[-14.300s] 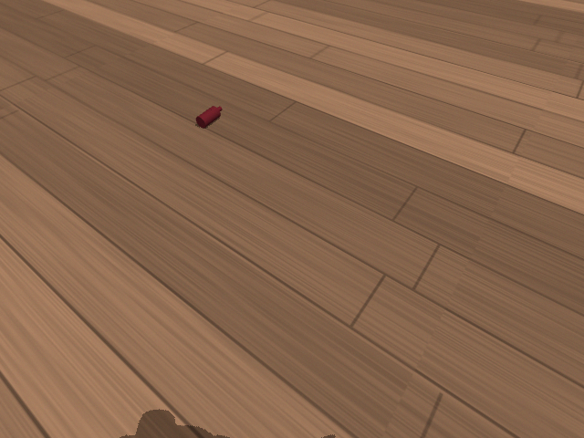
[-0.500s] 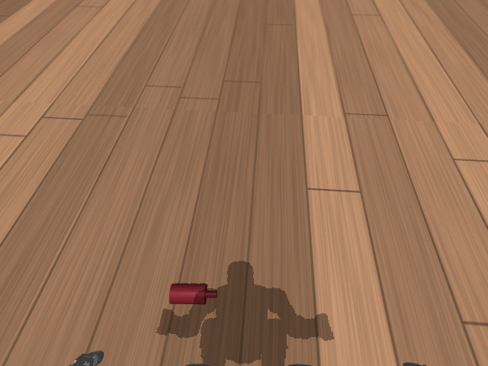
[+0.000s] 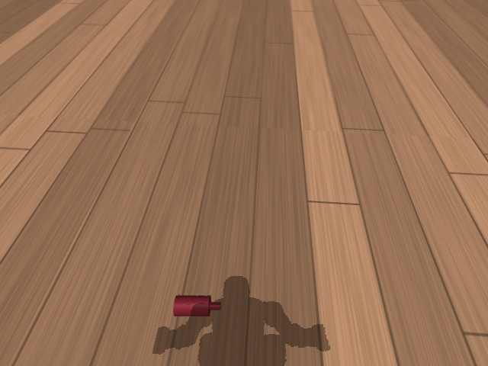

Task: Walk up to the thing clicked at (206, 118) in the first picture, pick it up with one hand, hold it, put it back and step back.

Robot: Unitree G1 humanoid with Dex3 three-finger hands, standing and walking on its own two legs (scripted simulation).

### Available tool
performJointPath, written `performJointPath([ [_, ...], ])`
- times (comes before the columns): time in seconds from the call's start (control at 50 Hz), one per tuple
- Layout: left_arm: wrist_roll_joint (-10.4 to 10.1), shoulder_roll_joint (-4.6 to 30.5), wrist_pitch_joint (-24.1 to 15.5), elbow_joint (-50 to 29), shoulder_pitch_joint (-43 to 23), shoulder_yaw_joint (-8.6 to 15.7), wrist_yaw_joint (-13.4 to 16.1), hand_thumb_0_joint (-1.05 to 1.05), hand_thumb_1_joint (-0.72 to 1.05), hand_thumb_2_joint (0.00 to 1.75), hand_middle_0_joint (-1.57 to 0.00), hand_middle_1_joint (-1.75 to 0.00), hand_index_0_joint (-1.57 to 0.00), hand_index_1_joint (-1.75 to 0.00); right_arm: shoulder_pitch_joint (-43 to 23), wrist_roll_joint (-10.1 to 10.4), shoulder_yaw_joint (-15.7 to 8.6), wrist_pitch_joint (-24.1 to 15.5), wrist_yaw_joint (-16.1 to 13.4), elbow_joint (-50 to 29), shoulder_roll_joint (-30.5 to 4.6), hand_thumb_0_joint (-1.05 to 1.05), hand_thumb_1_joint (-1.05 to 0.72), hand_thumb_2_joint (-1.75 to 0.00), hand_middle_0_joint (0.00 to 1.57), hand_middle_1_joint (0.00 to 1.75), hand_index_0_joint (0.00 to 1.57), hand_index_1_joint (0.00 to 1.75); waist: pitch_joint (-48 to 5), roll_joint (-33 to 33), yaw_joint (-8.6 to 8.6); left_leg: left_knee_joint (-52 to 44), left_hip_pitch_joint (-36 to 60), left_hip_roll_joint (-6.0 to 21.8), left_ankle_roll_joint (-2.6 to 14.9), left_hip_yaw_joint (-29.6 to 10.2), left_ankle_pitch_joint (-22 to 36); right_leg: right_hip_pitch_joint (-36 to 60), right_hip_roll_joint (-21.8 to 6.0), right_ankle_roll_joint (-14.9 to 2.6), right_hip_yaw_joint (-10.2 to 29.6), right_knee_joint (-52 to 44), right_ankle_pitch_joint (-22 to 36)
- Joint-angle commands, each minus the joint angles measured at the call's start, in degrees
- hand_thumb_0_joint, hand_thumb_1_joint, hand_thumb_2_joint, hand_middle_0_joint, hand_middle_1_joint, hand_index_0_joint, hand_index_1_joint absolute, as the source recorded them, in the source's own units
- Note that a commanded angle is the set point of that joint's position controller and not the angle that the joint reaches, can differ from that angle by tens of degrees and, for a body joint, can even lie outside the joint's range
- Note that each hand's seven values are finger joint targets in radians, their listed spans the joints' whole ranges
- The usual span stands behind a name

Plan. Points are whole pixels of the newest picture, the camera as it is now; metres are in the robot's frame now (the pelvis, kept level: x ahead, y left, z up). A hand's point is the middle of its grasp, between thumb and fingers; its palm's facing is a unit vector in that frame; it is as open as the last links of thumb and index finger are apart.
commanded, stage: walk up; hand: left
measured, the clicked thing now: (198, 305) +0.45 +0.20 -0.74
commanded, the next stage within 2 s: stand in 0.82 s
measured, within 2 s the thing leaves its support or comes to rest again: neither
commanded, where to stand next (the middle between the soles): +0.07 -0.01 m, yaw -1 degrees
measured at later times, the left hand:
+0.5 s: hand out of the picture +0.09 +0.26 -0.16, palm faces -0.01 -0.94 -0.33, open 7.4 cm
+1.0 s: hand out of the picture +0.09 +0.25 -0.16, palm faces -0.03 -0.94 -0.34, open 7.4 cm
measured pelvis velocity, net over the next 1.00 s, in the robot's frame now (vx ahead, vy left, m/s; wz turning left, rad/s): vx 0.02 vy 0.00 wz -0.01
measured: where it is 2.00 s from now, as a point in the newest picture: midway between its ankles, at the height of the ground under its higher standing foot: outside the picture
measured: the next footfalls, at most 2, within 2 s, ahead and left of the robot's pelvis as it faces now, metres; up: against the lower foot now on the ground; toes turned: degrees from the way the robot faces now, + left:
none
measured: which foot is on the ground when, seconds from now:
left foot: down 0.00-1.00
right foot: down 0.00-1.00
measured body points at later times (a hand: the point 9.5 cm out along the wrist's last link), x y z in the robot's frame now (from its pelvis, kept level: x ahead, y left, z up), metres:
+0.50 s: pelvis +0.01 +0.01 +0.00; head +0.02 +0.01 +0.45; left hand +0.09 +0.31 -0.13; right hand +0.09 -0.29 -0.13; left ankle +0.02 +0.11 -0.75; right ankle +0.01 -0.11 -0.75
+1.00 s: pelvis +0.02 +0.00 +0.00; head +0.03 +0.00 +0.45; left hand +0.10 +0.30 -0.13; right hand +0.09 -0.30 -0.13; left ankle +0.02 +0.11 -0.75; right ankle +0.01 -0.11 -0.75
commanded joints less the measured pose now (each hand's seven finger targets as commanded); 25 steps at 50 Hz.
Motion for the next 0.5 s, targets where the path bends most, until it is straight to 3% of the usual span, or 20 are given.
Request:
performJointPath([
  [0.0,-0.05,11.5,-1.0,-3.12,-3.54,2.15,0.54,0.0,0.9,0.9,-0.2,-0.3,-0.2,-0.3,-3.48,0.07,-2.67,-1.41,-1.1,-3.25,-11.9,0.0,-0.9,-0.9,0.2,0.3,0.2,0.3,-3.98,1.59,0.2,-5.5,-1.29,7.89,1.31,-7.54,3.88,1.46,-7.77,-0.5,7.03,-3.18,2.06],
  [0.08,0.08,11.44,-0.8,-2.57,-2.74,1.95,0.63,0.0,0.9,0.9,-0.2,-0.3,-0.2,-0.3,-3.89,-0.03,-2.8,-1.37,-1.13,-3.07,-12.13,0.0,-0.9,-0.9,0.2,0.3,0.2,0.3,-3.71,1.57,0.28,-6.09,-1.29,8.28,1.51,-7.72,3.24,1.16,-7.55,-0.36,6.73,-3.32,1.78],
  [0.18,0.03,11.24,-0.76,-1.91,-3.06,1.8,0.75,0.0,0.9,0.9,-0.2,-0.3,-0.2,-0.3,-3.18,0.08,-3.16,-1.48,-1.27,-2.43,-12.05,0.0,-0.9,-0.9,0.2,0.3,0.2,0.3,-4.81,1.27,-0.17,-5.91,0.33,8.19,1.37,-7.04,7.05,1.73,-7.86,-0.27,6.64,-2.77,4.68],
  [0.48,0.14,10.92,-0.73,-1.39,-3.54,1.47,1.0,0.0,0.9,0.9,-0.2,-0.3,-0.2,-0.3,-3.68,0.1,-3.32,-1.26,-1.26,-1.94,-11.58,0.0,-0.9,-0.9,0.2,0.3,0.2,0.3,-3.57,0.62,-0.4,-6.55,0.34,7.69,1.21,-6.6,7.16,1.13,-8.14,0.02,6.65,-2.9,6.05],
])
